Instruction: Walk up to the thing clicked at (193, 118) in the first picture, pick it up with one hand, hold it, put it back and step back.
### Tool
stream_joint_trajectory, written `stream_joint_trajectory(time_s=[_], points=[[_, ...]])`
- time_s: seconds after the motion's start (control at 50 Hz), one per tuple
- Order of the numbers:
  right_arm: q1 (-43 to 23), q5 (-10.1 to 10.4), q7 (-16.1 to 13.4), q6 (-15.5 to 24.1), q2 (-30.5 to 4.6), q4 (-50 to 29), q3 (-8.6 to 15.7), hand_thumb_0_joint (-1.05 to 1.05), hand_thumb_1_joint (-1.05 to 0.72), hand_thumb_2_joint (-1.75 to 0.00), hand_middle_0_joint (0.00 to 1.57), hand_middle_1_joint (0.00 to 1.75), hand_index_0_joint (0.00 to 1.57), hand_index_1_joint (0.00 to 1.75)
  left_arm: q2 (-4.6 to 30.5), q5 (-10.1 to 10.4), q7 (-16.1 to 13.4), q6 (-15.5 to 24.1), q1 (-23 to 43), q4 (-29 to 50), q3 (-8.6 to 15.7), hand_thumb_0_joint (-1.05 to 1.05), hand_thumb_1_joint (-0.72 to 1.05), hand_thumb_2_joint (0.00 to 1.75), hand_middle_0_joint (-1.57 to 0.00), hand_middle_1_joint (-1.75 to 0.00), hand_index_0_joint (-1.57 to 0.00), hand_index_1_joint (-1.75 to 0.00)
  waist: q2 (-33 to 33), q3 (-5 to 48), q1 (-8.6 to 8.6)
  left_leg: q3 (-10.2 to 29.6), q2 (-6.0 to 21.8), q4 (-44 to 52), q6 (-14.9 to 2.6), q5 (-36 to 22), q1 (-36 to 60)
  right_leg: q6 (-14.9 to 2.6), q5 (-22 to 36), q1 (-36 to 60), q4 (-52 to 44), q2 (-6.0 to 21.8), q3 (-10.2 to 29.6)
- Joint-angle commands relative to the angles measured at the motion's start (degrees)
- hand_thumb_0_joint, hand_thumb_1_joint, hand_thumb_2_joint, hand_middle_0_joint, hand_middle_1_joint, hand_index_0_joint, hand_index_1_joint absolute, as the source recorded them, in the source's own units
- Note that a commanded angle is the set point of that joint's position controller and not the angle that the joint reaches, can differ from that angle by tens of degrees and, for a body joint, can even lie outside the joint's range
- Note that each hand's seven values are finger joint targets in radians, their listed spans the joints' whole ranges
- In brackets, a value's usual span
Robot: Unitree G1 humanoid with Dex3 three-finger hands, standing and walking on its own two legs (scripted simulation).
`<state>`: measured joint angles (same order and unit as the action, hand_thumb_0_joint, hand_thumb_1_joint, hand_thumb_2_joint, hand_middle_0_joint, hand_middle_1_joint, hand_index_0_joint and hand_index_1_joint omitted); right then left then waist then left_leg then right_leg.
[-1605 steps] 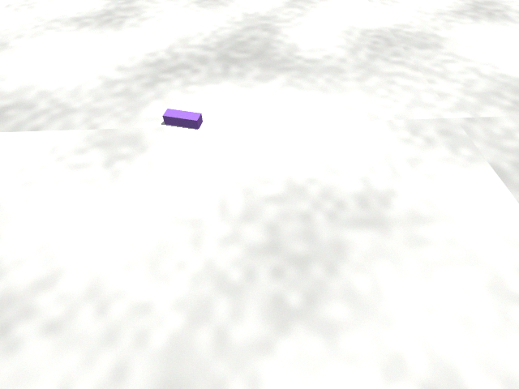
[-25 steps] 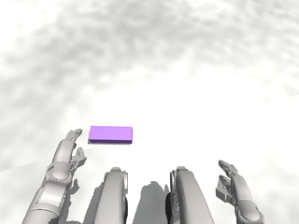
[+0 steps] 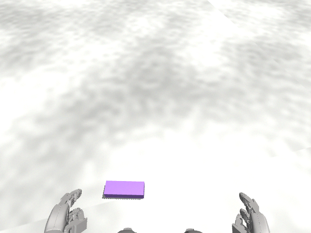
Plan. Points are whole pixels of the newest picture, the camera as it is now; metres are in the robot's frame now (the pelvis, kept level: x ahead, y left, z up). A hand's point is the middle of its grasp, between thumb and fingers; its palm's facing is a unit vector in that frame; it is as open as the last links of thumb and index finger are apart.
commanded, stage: home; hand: left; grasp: from above
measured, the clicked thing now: (125, 189) +0.45 +0.17 -0.67
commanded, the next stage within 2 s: none
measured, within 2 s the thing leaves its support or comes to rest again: neither
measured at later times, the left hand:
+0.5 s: hand (80, 230) +0.16 +0.18 -0.04, palm faces +0.06 -0.98 -0.21, open 7.4 cm
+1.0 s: hand (81, 232) +0.15 +0.18 -0.04, palm faces +0.05 -0.98 -0.20, open 7.4 cm
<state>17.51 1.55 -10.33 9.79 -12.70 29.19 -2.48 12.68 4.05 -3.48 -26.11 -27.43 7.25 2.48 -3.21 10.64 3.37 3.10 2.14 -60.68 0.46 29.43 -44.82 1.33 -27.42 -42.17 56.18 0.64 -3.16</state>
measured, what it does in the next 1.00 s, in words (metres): stands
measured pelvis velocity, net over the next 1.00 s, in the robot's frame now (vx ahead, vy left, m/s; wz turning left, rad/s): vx -0.01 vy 0.00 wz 0.01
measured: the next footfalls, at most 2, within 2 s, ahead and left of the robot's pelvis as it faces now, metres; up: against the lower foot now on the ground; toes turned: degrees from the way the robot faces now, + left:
none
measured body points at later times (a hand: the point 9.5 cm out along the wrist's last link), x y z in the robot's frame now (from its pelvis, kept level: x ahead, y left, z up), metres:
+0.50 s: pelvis +0.00 +0.00 +0.01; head +0.02 +0.01 +0.46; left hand +0.15 +0.24 -0.02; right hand +0.17 -0.23 -0.06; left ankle +0.00 +0.12 -0.67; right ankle +0.00 -0.14 -0.67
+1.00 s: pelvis -0.01 +0.00 +0.01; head +0.01 +0.01 +0.46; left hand +0.15 +0.23 -0.02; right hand +0.15 -0.24 -0.06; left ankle +0.00 +0.12 -0.67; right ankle +0.00 -0.14 -0.67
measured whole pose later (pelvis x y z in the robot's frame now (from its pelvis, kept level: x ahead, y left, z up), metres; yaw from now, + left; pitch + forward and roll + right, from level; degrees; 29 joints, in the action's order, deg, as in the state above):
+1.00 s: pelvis -0.01 +0.00 +0.01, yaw +0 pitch +10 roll -3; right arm 16.4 0.3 -10.2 13.3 -12.7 30.7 -2.1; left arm 12.8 2.8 -1.0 -26.7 -28.5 7.7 1.9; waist -2.7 8.6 1.9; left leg 2.9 1.9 -58.5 0.4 28.1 -40.1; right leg 1.5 -26.2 -37.6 54.2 0.9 -3.0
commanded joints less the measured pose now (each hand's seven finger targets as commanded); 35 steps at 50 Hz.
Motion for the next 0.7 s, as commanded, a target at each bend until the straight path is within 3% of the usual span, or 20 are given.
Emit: stream_joint_trajectory(time_s=[0.0, 0.1, 0.22, 0.4, 0.68], points=[[-3.51, -0.49, -1.01, 4.28, -6.28, -8.69, 3.02, 0.0, -0.9, -0.9, 0.2, 0.3, 0.2, 0.3, 5.11, -0.39, 0.62, 1.87, -1.67, 11.88, 2.52, 0.0, 0.9, 0.9, -0.2, -0.3, -0.2, -0.3, 1.63, 5.13, -0.14, -1.08, -2.19, 9.91, -1.37, -18.02, 9.66, -1.28, 16.07, 8.05, -9.75, -1.95, -1.29], [-3.68, -0.85, -0.68, 5.01, -6.97, -8.3, 3.52, 0.0, -0.9, -0.9, 0.2, 0.3, 0.2, 0.3, 5.28, -0.94, 1.69, 1.93, -1.11, 11.78, 2.06, 0.0, 0.9, 0.9, -0.2, -0.3, -0.2, -0.3, 1.09, 3.52, -0.05, -0.54, -1.87, 11.28, -0.84, -19.86, 11.3, -1.51, 16.46, 7.87, -9.3, -2.01, -1.87], [-4.91, -1.26, -0.32, 5.68, -7.13, -8.34, 3.52, 0.0, -0.9, -0.9, 0.2, 0.3, 0.2, 0.3, 5.84, -1.37, 2.01, 2.72, 0.22, 12.18, 2.6, 0.0, 0.9, 0.9, -0.2, -0.3, -0.2, -0.3, -0.18, 2.32, -0.75, -0.79, -2.13, 12.25, -0.88, -14.22, 10.7, -1.25, 11.93, 7.6, -10.38, -1.78, -1.65], [-5.14, -1.35, -0.35, 5.91, -6.84, -8.12, 3.38, 0.0, -0.9, -0.9, 0.2, 0.3, 0.2, 0.3, 5.99, -1.45, 1.62, 2.81, -0.8, 11.91, 2.88, 0.0, 0.9, 0.9, -0.2, -0.3, -0.2, -0.3, 0.89, 4.65, -1.03, -0.77, -2.29, 11.36, -1.09, -16.33, 10.85, -1.19, 13.95, 9.39, -10.13, -1.66, -1.26], [-5.43, -1.22, -0.55, 6.37, -6.92, -8.05, 3.32, 0.0, -0.9, -0.9, 0.2, 0.3, 0.2, 0.3, 6.1, -1.31, 1.71, 2.43, -0.09, 11.76, 2.85, 0.0, 0.9, 0.9, -0.2, -0.3, -0.2, -0.3, 0.07, 2.53, -1.64, 0.05, -1.72, 13.32, -0.91, -10.21, 9.68, -1.17, 8.44, 7.37, -10.64, -1.83, -1.49]])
